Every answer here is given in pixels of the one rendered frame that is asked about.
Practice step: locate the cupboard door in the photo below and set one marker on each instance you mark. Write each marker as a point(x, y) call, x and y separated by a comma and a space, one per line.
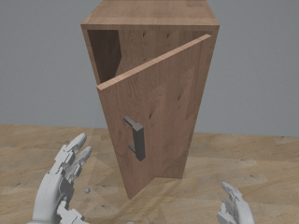
point(161, 95)

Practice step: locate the handle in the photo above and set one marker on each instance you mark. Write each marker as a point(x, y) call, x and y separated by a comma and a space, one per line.
point(139, 139)

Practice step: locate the robot left hand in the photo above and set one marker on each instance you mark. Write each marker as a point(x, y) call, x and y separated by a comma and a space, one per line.
point(58, 182)

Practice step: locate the robot right hand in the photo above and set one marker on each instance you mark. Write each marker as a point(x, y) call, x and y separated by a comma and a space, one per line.
point(239, 212)

